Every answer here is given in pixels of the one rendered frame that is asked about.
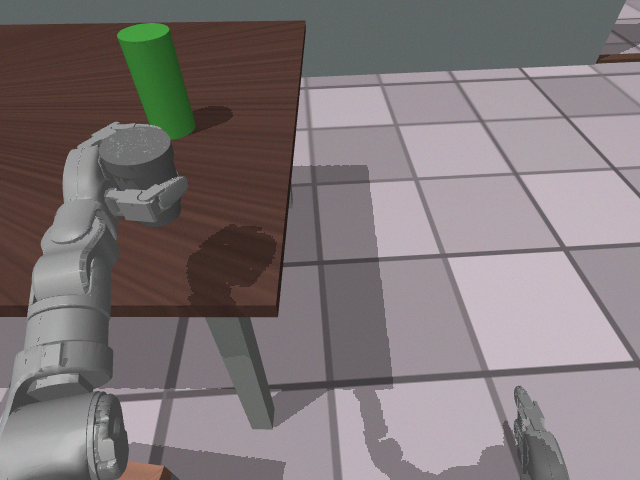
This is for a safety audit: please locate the left robot arm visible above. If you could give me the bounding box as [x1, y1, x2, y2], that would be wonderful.
[0, 199, 129, 480]

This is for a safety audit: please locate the left robot hand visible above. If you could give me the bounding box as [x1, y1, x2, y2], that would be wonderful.
[63, 122, 188, 224]

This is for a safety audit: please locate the right robot hand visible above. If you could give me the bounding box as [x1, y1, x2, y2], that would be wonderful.
[514, 386, 570, 480]

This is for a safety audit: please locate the chair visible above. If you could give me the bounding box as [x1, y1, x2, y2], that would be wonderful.
[115, 461, 180, 480]

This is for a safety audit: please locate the table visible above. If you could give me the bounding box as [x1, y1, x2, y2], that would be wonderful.
[0, 20, 306, 429]

